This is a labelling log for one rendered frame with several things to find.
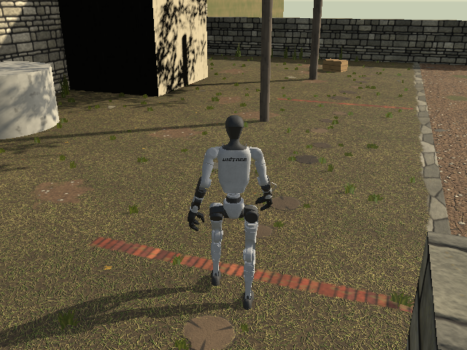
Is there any right robot hand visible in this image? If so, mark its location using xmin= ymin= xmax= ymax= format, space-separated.
xmin=255 ymin=196 xmax=272 ymax=211

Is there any right robot forearm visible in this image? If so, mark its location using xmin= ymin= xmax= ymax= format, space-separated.
xmin=261 ymin=175 xmax=272 ymax=199

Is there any left robot hand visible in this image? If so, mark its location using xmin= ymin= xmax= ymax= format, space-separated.
xmin=188 ymin=210 xmax=204 ymax=231

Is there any robot right thigh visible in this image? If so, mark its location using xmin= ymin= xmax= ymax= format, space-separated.
xmin=243 ymin=205 xmax=259 ymax=263

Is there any robot right upper arm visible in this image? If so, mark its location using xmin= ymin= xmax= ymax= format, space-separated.
xmin=249 ymin=147 xmax=269 ymax=186

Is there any robot left thigh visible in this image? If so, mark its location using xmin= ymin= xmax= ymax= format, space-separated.
xmin=209 ymin=203 xmax=224 ymax=243

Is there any left robot forearm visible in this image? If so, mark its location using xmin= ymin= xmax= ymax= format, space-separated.
xmin=190 ymin=177 xmax=207 ymax=213

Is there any robot left upper arm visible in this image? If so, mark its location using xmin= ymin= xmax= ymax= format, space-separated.
xmin=199 ymin=147 xmax=220 ymax=188

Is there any robot thigh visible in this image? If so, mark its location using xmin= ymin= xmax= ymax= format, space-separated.
xmin=209 ymin=203 xmax=224 ymax=243
xmin=243 ymin=205 xmax=259 ymax=263

